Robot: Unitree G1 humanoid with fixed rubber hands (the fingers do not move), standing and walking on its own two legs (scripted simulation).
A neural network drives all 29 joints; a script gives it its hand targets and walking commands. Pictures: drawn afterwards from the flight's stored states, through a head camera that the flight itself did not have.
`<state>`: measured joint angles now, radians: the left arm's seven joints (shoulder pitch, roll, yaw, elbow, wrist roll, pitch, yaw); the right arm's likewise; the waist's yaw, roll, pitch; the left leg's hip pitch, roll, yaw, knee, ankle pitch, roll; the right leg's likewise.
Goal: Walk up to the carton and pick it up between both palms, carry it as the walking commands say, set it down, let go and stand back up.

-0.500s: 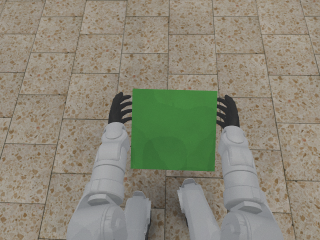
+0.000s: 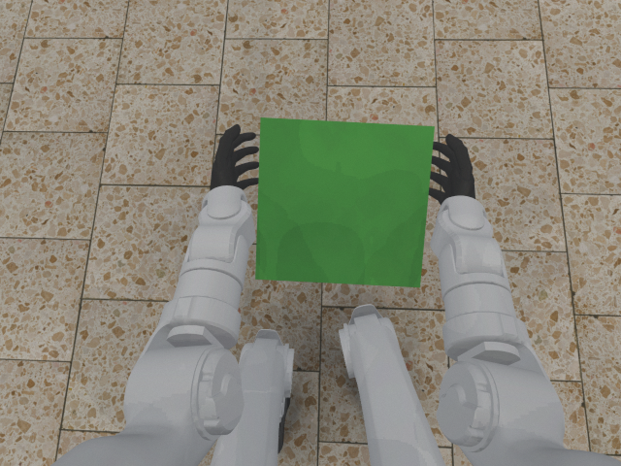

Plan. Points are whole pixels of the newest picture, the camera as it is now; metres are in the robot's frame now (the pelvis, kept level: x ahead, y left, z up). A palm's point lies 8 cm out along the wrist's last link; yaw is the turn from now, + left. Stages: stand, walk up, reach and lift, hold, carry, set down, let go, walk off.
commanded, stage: set down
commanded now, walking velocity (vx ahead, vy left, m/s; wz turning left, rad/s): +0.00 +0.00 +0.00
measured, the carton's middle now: (336, 199) +0.46 -0.08 -0.19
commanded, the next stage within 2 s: none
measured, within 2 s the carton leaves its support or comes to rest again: neither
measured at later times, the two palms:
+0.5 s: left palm (244, 191) +0.49 +0.06 -0.16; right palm (435, 198) +0.44 -0.22 -0.17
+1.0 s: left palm (255, 195) +0.51 +0.06 -0.25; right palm (422, 200) +0.46 -0.23 -0.26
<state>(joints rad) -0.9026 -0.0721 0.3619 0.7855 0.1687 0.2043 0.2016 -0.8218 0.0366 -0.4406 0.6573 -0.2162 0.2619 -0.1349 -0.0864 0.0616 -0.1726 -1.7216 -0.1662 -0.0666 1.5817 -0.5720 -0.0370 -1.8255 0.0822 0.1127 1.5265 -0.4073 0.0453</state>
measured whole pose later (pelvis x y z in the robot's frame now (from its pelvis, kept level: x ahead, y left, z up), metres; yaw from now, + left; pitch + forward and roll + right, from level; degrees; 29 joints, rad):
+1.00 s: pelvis -0.03 +0.00 -0.12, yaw +3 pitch +44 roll +3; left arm -1.27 0.05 0.34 0.88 0.11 0.23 0.23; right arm -1.18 -0.11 -0.44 0.74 -0.17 0.30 -0.10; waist -0.11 0.08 0.07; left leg -2.15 -0.23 -0.05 1.98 -0.62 -0.08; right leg -2.25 0.10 0.11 1.92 -0.44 0.07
